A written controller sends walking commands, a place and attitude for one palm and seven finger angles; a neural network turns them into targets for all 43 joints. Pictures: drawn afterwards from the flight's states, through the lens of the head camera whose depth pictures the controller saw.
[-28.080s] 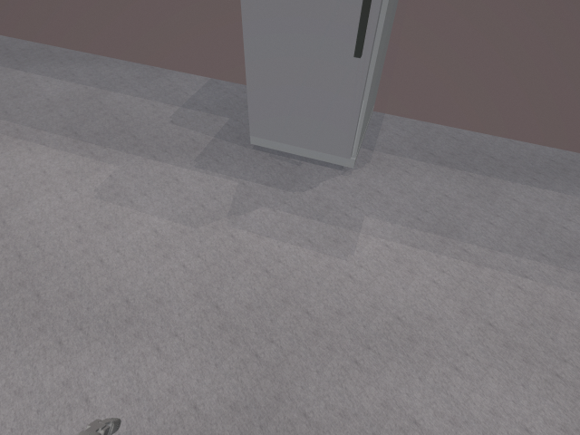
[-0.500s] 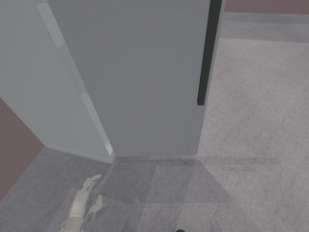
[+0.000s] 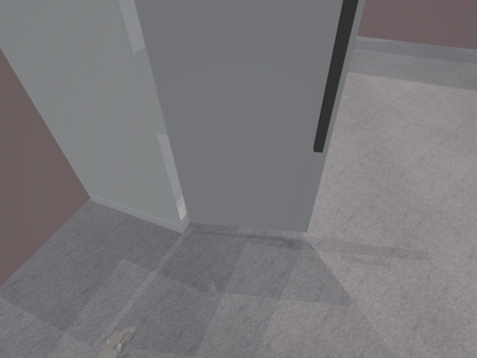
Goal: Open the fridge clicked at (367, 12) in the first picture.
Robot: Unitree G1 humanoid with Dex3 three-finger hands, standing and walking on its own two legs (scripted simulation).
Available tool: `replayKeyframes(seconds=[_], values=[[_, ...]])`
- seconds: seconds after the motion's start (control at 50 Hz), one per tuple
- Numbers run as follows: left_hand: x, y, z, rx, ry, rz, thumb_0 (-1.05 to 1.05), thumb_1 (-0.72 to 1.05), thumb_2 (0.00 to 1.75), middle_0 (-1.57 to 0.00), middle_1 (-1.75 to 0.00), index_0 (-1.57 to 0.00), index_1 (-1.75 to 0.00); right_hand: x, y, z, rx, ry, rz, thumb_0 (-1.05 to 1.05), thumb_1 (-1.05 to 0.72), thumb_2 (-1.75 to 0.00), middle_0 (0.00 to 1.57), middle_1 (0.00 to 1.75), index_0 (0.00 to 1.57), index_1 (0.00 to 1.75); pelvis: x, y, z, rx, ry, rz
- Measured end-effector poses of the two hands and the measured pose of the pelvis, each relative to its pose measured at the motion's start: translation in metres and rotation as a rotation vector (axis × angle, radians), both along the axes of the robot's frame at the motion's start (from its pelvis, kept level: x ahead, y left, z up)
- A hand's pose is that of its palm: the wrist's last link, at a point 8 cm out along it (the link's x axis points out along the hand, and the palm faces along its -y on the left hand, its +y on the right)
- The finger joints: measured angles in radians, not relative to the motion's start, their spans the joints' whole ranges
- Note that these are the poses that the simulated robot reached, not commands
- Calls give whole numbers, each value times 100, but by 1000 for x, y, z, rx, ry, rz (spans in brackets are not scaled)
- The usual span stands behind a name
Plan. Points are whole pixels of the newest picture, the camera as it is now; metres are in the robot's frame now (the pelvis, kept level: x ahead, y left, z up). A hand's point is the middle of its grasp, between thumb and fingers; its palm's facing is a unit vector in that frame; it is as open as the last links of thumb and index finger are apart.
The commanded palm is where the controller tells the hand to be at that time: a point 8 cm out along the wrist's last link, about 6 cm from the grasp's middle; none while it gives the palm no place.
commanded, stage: stop stepping back and stand still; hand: right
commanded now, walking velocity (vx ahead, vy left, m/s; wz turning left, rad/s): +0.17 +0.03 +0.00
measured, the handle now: (332, 74) +0.80 -0.21 +0.12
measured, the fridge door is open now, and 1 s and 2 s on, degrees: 74 74 74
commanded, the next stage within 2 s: let the arm hang, fingers relaxed in 0.88 s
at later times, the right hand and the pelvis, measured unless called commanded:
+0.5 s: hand out of the picture +0.19 -0.31 +0.17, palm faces +0.49 +0.72 -0.49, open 7.4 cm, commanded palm +0.14 -0.34 +0.18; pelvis +0.01 -0.03 -0.01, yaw -3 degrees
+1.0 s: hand out of the picture +0.22 -0.32 +0.15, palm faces +0.42 +0.77 -0.48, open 7.4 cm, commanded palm none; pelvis +0.03 -0.04 +0.00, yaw -3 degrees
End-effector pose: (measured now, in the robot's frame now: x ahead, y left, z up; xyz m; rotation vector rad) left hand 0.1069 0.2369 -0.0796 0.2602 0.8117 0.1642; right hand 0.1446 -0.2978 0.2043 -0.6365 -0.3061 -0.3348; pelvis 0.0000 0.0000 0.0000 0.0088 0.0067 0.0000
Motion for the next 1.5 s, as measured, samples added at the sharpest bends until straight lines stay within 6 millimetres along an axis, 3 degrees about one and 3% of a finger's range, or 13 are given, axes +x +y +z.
replayKeyframes(seconds=[0.12, 0.22, 0.44, 0.62, 0.82, 0.98, 1.02, 1.1, 1.18, 1.24, 1.28, 1.34, 1.5], values=[[-3, -4, -8, -1, 17, 17, 1, 90, 90, -20, -30, -21, -30, -9, -28, -20, 133, -45, -124, 1, -89, -90, 21, 31, 22, 30, -8, -11, -1, -12, -16, -9], [12, -16, -3, 50, -50, -9, 1, 90, 90, -20, -30, -21, -29, -6, -36, -39, 219, -62, -125, 1, -89, -90, 20, 31, 21, 30, -4, -28, -9, -3, -23, -45], [51, -62, -10, -91, -105, -94, 1, 90, 90, -20, -30, -21, -29, 1, -39, -6, 4, -52, -98, 1, -89, -90, 20, 31, 21, 30, 4, -28, -12, 0, -24, -52], [72, -55, -16, -47, -28, -88, 1, 90, 90, -20, -30, -21, -30, 22, -48, -37, 135, 30, -151, 1, -89, -90, 21, 31, 22, 30, 29, -38, -9, -6, -17, -54], [104, -52, 13, -31, -133, -63, 1, 90, 90, -20, -30, -20, -29, 46, -46, -20, 82, 2, -80, 1, -89, -90, 21, 31, 22, 30, 39, -39, -2, 5, 5, -40], [98, -50, 16, -21, -136, -43, 1, 91, 90, -20, -30, -20, -29, 35, -51, -29, 108, 59, -91, 1, -89, -90, 21, 31, 22, 30, 34, -42, 0, 5, 6, -37], [94, -49, 7, -38, -109, -91, 1, 90, 90, -20, -30, -20, -29, 37, -56, -54, 126, 153, -93, 1, -89, -90, 20, 30, 21, 30, 29, -45, -2, 6, 11, -56], [81, -40, -21, -37, 15, -136, 0, 90, 90, -20, -30, -20, -29, 36, -62, -166, 298, 612, -168, 0, -90, -90, 20, 30, 21, 30, 16, -53, -8, -1, 13, -75], [49, -34, -36, -27, 132, -100, 1, 91, 90, -20, -30, -20, -29, -13, -33, -272, 464, 1056, -218, 0, -91, -90, 19, 30, 20, 30, 7, -52, -9, -11, 3, -76], [12, -33, -41, -15, 253, -65, 0, 91, 90, -20, -29, -20, -29, -64, 4, -325, 581, 1310, -222, 1, -91, -90, 19, 30, 20, 30, 3, -50, -7, -12, -5, -74], [-16, -34, -43, -8, 344, -41, 0, 91, 90, -20, -29, -20, -29, -98, 24, -346, 656, 1426, -242, 1, -92, -90, 20, 30, 20, 30, 1, -49, -5, -8, -8, -74], [-56, -38, -46, -6, 479, -14, 0, 91, 90, -20, -29, -20, -29, -137, 22, -355, 704, 1511, -325, 0, -99, -89, 20, 30, 21, 30, -1, -47, -2, 2, -9, -78], [-117, -56, -55, -54, 650, 48, 0, 91, 90, -20, -29, -20, -29, -204, 7, -348, 710, 1659, -450, 0, -95, -90, 20, 30, 21, 30, -4, -54, 2, 11, -15, -76]])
